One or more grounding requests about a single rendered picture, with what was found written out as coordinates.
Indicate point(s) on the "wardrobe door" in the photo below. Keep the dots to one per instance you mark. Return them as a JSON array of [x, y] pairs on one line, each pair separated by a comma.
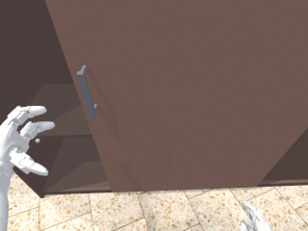
[[190, 94], [294, 163]]

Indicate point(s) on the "right robot hand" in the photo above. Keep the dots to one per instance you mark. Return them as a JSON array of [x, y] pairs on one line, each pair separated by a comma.
[[256, 217]]

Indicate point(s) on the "left robot forearm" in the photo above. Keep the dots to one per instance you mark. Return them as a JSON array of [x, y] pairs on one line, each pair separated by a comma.
[[6, 173]]

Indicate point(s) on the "left robot hand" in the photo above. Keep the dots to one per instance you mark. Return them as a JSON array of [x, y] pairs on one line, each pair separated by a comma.
[[10, 138]]

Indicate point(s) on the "handle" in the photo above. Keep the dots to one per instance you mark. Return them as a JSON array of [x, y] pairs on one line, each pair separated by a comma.
[[84, 86]]

